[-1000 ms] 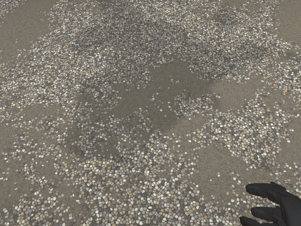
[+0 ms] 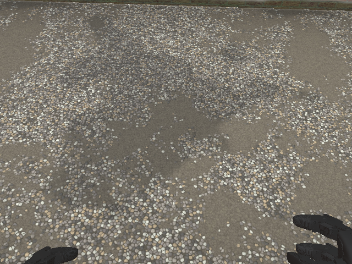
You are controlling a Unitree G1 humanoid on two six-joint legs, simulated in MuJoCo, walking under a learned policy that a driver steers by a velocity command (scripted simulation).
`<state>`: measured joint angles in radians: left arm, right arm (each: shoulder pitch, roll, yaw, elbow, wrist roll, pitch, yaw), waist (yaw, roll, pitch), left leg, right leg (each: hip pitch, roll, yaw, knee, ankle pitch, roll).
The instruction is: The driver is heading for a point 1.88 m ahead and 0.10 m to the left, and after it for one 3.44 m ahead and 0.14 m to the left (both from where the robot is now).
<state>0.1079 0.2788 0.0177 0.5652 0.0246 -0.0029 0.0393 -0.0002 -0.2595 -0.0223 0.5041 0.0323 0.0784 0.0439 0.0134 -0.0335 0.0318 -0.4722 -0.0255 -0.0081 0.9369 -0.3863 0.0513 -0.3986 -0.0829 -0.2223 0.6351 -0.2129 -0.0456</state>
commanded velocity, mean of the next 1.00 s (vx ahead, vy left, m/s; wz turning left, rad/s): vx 1.00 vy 0.00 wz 0.19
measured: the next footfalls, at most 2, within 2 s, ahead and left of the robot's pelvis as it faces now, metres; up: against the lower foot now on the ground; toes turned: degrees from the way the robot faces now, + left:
left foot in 0.06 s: +0.05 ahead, +0.10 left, +0.00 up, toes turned +5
right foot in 0.36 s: +0.10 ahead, -0.08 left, +0.00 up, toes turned +24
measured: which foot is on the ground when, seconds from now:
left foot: up 0.00-0.04, down 0.06-0.36, up 0.38-0.62, down 0.64-0.98, up 1.00-1.00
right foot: down 0.00-0.08, up 0.10-0.34, down 0.36-0.68, up 0.70-0.94, down 0.96-1.00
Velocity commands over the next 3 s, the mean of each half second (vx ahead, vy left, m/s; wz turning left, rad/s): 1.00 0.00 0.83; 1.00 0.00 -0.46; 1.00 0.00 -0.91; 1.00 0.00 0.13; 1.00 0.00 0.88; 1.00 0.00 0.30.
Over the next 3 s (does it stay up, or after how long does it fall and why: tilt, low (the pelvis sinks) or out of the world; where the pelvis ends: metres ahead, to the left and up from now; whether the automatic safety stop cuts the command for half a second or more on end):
stays up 0.00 0.12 -0.01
